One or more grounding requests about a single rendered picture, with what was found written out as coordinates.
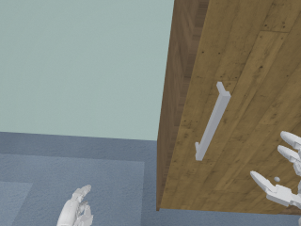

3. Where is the left robot hand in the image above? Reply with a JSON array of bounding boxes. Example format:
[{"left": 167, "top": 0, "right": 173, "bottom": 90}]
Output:
[{"left": 56, "top": 185, "right": 93, "bottom": 226}]

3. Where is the handle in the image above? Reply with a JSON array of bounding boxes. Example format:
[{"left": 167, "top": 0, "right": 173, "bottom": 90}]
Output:
[{"left": 195, "top": 81, "right": 231, "bottom": 161}]

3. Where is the right robot hand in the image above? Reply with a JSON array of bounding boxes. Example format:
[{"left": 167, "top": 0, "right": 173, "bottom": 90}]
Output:
[{"left": 250, "top": 131, "right": 301, "bottom": 209}]

